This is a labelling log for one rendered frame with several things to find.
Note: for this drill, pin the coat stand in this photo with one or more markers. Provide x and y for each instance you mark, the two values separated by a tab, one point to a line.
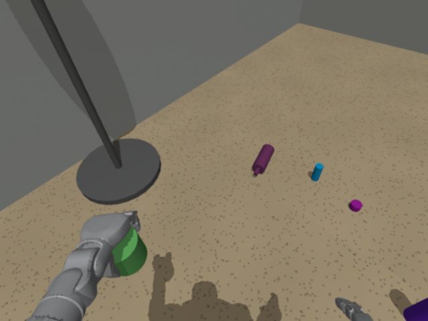
118	171

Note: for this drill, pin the left robot hand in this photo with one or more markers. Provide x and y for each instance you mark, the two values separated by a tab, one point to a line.
112	228

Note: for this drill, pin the right robot hand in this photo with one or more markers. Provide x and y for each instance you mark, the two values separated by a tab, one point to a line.
352	310

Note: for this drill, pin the left robot arm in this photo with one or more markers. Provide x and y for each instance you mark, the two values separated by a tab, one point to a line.
75	287

